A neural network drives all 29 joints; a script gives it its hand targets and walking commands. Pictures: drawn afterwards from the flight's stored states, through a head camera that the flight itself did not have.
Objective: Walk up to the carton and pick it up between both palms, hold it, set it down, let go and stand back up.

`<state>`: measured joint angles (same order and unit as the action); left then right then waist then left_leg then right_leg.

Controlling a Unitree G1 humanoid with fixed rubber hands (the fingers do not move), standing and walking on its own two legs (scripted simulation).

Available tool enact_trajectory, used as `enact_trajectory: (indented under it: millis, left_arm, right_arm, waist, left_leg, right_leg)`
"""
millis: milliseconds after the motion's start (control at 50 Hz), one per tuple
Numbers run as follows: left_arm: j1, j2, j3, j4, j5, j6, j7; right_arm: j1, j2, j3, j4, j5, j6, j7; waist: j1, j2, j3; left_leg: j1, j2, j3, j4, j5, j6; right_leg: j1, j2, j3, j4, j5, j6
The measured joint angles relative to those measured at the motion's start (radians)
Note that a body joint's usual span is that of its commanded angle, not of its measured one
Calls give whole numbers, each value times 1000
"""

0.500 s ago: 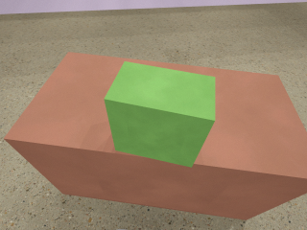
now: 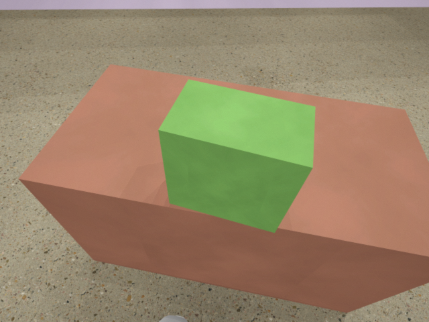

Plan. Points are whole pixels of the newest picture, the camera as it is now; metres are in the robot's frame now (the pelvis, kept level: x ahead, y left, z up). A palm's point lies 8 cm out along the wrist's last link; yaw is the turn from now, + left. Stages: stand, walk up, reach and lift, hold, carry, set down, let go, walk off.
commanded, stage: walk up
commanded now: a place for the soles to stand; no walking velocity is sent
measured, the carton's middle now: (234, 160) +0.43 -0.05 +0.02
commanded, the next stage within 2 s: none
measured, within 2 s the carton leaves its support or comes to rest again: neither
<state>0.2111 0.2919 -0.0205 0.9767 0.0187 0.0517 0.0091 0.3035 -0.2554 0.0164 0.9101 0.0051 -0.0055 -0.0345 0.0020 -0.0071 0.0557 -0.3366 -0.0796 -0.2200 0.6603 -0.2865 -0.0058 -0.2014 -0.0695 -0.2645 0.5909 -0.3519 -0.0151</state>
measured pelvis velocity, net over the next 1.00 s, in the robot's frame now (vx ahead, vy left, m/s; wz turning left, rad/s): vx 0.02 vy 0.02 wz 0.06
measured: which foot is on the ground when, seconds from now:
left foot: down 0.00-1.00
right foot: down 0.00-1.00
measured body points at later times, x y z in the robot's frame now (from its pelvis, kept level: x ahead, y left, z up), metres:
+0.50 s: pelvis +0.01 +0.00 +0.01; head +0.02 +0.01 +0.46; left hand -0.01 +0.25 -0.15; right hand +0.08 -0.25 -0.13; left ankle +0.03 +0.10 -0.73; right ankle -0.01 -0.10 -0.73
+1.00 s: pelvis +0.02 +0.02 +0.01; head +0.03 +0.03 +0.46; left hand -0.04 +0.27 -0.14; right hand +0.07 -0.24 -0.14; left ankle +0.04 +0.11 -0.73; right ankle -0.01 -0.10 -0.73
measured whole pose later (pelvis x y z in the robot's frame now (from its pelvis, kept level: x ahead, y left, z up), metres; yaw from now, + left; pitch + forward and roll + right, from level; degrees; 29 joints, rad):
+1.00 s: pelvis +0.02 +0.02 +0.01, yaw +3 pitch -3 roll -1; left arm 0.39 0.21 -0.03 1.07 0.03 0.00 0.03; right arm 0.23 -0.27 0.04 1.07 -0.03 0.02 -0.01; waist 0.01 0.03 0.06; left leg -0.23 -0.05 -0.02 0.56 -0.27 0.05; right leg -0.09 -0.08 -0.21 0.49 -0.33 0.02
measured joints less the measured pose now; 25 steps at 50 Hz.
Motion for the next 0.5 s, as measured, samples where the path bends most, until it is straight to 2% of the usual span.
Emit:
enact_trajectory:
  millis: [100,200,240,280,360,500]
  left_arm:
    - [10,-8,1,-10,0,-17,4]
    - [16,-19,4,-5,4,-16,9]
    - [16,-19,2,-2,6,-14,3]
    - [20,-15,-6,1,4,-8,-6]
    - [35,-19,-24,5,-6,-2,-13]
    - [84,-51,-40,51,-6,-36,-7]
  right_arm:
    - [4,-11,0,-6,-5,4,0]
    - [30,-21,-11,-12,-24,16,-1]
    - [32,-16,-10,-7,-25,15,3]
    - [21,1,-4,0,-19,10,9]
    - [7,26,11,8,-2,1,8]
    - [-28,18,23,48,-8,-6,10]
  waist:
    - [-5,14,-2]
    - [-18,26,-2]
    - [-16,22,-1]
    - [-3,1,0]
    - [-8,-17,-13]
    - [3,10,-14]
  left_leg:
    - [-16,8,-18,4,9,-12]
    - [-29,37,96,101,-96,11]
    - [-5,42,115,64,-21,25]
    - [11,30,131,52,-25,33]
    - [29,16,124,-16,-3,37]
    - [62,16,109,-113,52,32]
  right_leg:
    - [2,13,-21,-20,11,-10]
    - [30,-17,-71,33,-37,-5]
    - [39,-33,-82,57,-56,7]
    - [41,-50,-68,65,-62,15]
    - [41,-9,5,5,-31,8]
    - [80,4,-3,-104,28,5]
